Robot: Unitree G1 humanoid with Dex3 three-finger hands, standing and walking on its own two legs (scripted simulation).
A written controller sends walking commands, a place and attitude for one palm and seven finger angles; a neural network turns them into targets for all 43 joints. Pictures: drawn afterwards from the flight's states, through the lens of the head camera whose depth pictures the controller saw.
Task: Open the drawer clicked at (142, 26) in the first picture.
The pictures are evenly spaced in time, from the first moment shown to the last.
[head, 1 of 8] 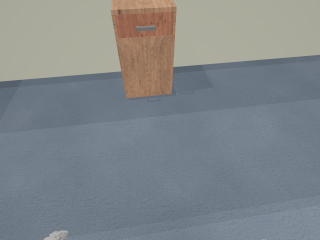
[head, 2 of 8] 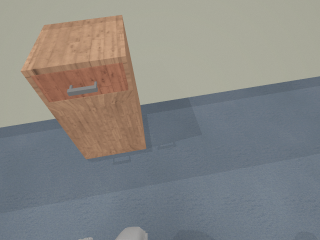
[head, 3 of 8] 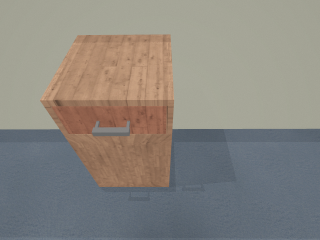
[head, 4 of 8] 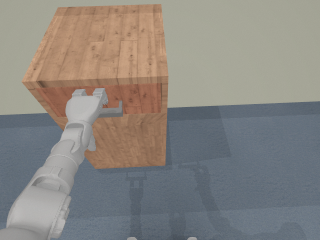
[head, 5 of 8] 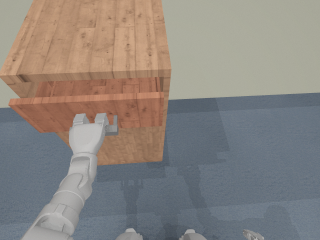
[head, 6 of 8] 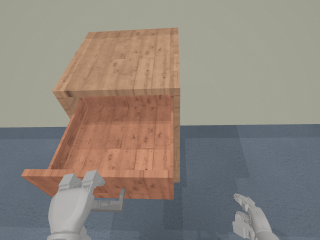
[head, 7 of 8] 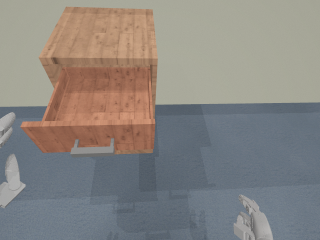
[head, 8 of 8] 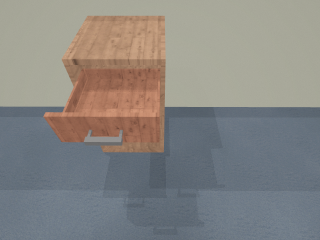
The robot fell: no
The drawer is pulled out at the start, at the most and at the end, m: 0.00 0.30 0.30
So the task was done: yes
